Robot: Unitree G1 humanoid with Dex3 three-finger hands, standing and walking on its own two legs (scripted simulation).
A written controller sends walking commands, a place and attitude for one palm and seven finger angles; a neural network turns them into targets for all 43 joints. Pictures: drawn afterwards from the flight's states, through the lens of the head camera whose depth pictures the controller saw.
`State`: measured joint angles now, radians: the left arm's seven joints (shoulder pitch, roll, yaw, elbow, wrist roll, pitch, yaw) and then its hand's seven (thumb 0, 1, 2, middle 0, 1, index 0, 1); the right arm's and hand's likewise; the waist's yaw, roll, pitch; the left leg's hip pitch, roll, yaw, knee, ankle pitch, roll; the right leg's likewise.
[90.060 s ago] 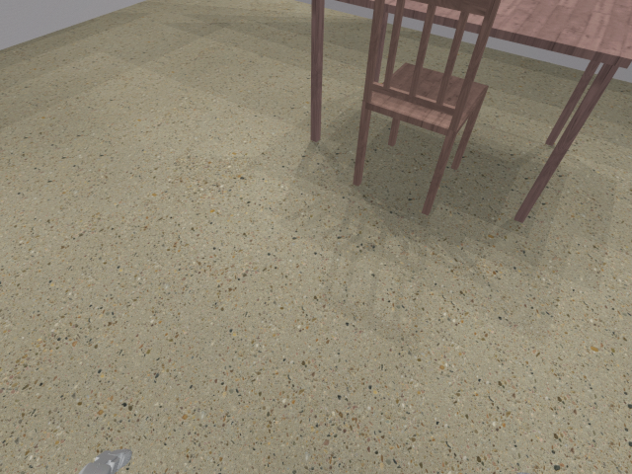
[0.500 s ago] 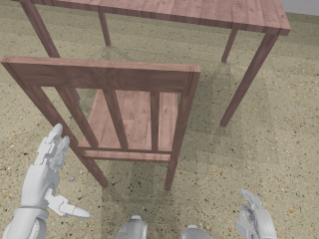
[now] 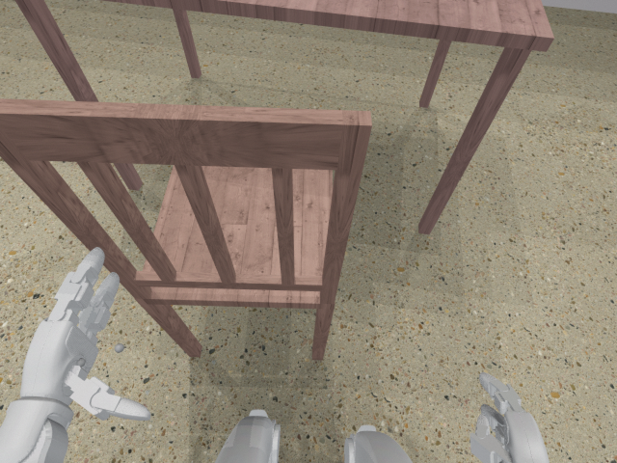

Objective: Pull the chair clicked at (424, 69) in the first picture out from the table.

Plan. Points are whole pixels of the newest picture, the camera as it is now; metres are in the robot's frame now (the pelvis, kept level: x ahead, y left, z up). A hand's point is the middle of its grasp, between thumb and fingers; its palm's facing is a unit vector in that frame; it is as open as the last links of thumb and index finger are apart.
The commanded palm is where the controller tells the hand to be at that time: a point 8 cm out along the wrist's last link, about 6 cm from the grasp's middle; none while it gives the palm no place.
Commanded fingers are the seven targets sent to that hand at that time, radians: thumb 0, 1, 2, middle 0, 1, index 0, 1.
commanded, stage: aim the fingers beside a spindle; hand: left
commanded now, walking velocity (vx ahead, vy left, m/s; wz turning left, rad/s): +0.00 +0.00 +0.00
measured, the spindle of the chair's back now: (212, 232) +0.42 +0.16 +0.00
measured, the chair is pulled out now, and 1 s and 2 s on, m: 0.34 0.34 0.34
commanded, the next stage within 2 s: none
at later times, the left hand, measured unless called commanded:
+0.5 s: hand (123, 336) +0.26 +0.24 +0.01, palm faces +0.00 -1.00 -0.03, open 16.9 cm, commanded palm +0.25 +0.29 +0.02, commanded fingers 0.00 -0.50 0.30 -0.06 -0.08 -0.06 -0.08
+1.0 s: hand (141, 333) +0.28 +0.23 -0.01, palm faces +0.00 -1.00 -0.03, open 16.9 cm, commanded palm +0.26 +0.28 +0.01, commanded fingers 0.00 -0.50 0.30 -0.06 -0.08 -0.06 -0.08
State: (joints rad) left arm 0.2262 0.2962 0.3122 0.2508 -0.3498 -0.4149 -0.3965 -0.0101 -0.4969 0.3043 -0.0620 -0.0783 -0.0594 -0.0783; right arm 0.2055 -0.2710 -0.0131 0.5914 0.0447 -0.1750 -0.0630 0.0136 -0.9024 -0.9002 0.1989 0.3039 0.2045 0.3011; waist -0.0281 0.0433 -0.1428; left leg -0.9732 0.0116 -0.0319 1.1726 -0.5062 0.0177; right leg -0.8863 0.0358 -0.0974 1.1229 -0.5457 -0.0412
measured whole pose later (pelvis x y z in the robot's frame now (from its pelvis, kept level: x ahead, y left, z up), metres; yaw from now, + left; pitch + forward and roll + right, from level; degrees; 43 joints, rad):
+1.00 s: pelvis -0.01 +0.03 -0.03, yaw -1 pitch +22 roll -5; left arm 0.13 0.27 0.20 0.20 -0.26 -0.43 -0.25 -0.01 -0.50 0.30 -0.06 -0.08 -0.06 -0.08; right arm 0.19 -0.25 0.01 0.55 0.02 -0.09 -0.03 0.01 -0.90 -0.90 0.20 0.30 0.21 0.30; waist -0.03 0.03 -0.16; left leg -1.14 0.00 -0.02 1.30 -0.54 0.06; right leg -1.04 0.02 -0.09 1.23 -0.57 -0.01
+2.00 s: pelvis -0.01 +0.02 -0.03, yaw -1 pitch +22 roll -4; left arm 0.15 0.27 0.22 0.23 -0.31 -0.43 -0.33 -0.01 -0.50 0.30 -0.06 -0.08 -0.06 -0.08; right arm 0.19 -0.27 0.00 0.57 0.03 -0.14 -0.04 0.01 -0.90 -0.90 0.20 0.30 0.21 0.30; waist -0.04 0.04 -0.16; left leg -1.14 0.01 -0.03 1.30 -0.54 0.05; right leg -1.05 0.03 -0.10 1.23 -0.57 -0.02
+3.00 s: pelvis -0.01 +0.02 -0.03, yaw -1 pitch +22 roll -4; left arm 0.14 0.30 0.26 0.26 -0.30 -0.38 -0.28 -0.01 -0.50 0.30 -0.06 -0.08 -0.06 -0.08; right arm 0.19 -0.26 0.01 0.54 0.03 -0.09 -0.03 0.01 -0.90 -0.90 0.20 0.30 0.21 0.30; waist -0.04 0.04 -0.16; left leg -1.15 0.01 -0.03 1.30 -0.54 0.04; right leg -1.05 0.03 -0.09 1.24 -0.57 -0.02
